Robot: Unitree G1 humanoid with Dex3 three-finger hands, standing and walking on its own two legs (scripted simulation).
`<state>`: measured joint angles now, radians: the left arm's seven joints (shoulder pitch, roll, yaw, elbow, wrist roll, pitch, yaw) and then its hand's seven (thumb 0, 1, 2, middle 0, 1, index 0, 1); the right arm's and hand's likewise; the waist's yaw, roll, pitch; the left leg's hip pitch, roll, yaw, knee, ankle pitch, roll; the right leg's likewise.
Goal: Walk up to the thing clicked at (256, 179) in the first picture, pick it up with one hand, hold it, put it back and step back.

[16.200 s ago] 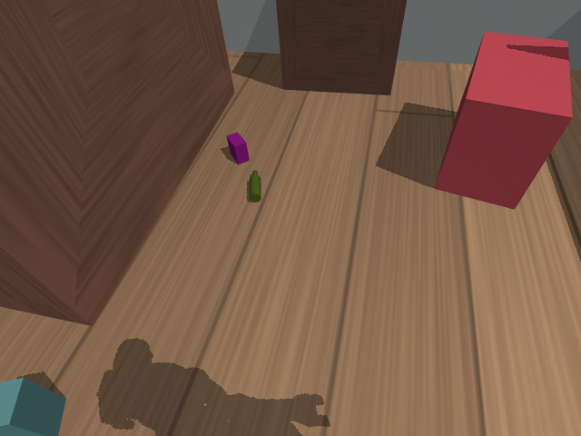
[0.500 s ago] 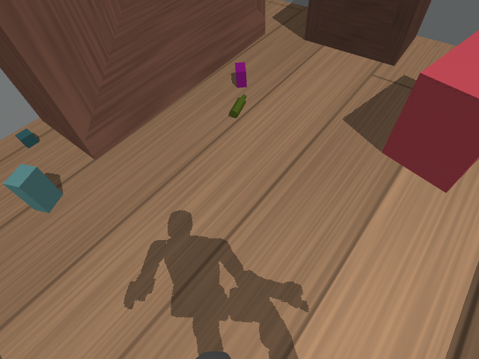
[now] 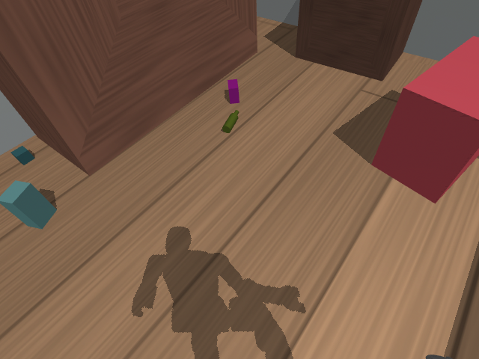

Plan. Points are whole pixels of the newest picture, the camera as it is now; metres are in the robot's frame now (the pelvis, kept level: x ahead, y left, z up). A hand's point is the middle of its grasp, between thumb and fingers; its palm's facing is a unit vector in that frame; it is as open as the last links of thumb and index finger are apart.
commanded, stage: walk up
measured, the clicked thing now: (231, 120) +1.57 +0.16 -0.73
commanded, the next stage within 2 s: stand in 0.60 s
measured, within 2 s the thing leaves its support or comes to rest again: neither
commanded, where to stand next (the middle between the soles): +0.06 -0.01 m, yaw -3 degrees
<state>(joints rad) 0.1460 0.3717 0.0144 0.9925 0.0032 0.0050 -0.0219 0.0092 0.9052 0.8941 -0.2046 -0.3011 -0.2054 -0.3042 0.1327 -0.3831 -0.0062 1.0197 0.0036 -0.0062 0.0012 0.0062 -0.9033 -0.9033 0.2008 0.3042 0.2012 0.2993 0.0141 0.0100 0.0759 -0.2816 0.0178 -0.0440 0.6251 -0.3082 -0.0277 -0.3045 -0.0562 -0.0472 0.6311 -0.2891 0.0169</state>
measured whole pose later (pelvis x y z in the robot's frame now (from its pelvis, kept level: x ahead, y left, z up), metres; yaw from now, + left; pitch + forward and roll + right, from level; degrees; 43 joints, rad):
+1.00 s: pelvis +0.02 +0.01 +0.02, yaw -1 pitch -2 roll +0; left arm 0.11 0.36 0.00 1.14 0.01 -0.01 -0.01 0.01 0.91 0.89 -0.20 -0.30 -0.20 -0.30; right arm 0.08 -0.34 -0.01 1.15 0.00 0.00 0.02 0.01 -0.90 -0.90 0.20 0.30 0.20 0.30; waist 0.01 0.00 0.05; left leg -0.12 0.02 -0.02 0.33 -0.18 -0.03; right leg -0.15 -0.05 -0.04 0.35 -0.16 0.03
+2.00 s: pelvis +0.03 +0.00 +0.02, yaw -1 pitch -2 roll +0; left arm 0.10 0.36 0.01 1.14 0.01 0.00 -0.01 0.01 0.91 0.89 -0.20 -0.30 -0.20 -0.30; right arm 0.09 -0.35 0.00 1.14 0.00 0.00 0.01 0.01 -0.90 -0.90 0.20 0.30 0.20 0.30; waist 0.00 0.00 0.05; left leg -0.08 0.04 -0.02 0.31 -0.20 -0.04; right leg -0.13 -0.04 -0.03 0.33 -0.18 0.02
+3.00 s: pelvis +0.04 +0.00 +0.02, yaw -2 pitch -2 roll +0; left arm 0.11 0.36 0.00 1.13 0.01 0.00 -0.01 0.01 0.91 0.89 -0.20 -0.30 -0.20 -0.30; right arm 0.12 -0.35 0.00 1.13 -0.01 0.00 0.01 0.01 -0.90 -0.90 0.20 0.30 0.20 0.30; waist 0.00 0.00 0.05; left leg -0.08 0.04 0.00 0.31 -0.20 -0.04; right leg -0.13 -0.04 -0.02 0.33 -0.18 0.02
